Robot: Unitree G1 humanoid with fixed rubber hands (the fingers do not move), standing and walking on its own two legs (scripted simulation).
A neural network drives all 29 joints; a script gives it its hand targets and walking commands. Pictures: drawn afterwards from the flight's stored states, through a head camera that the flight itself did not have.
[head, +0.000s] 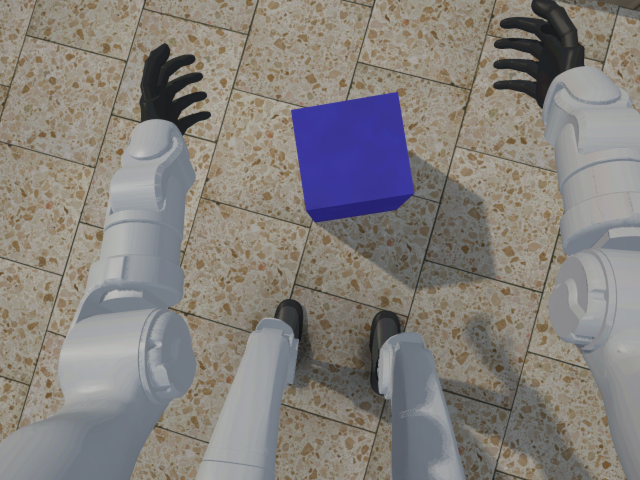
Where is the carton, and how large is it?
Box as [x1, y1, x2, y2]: [291, 92, 414, 222]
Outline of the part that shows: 397,92 291,110 305,207 307,212 315,222 396,209 414,193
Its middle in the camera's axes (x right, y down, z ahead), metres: +0.07 -0.17 +0.87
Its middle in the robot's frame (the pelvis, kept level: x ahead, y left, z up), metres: +0.56 +0.02 -0.54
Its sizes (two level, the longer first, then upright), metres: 0.210 0.200 0.250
